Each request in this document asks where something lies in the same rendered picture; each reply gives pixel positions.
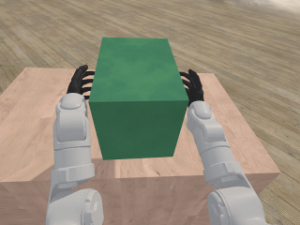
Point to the carton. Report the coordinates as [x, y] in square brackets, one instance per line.
[138, 100]

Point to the robot left forearm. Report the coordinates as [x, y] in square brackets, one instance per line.
[71, 145]

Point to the robot right upper arm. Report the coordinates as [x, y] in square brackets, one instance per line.
[236, 205]

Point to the robot left upper arm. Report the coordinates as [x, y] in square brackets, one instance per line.
[76, 207]

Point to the pedestal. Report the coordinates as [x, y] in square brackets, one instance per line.
[134, 191]

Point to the right robot hand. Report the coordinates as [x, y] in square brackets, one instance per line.
[195, 88]

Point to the robot right forearm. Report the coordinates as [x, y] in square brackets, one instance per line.
[220, 167]

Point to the left robot hand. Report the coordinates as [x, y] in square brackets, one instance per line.
[77, 82]

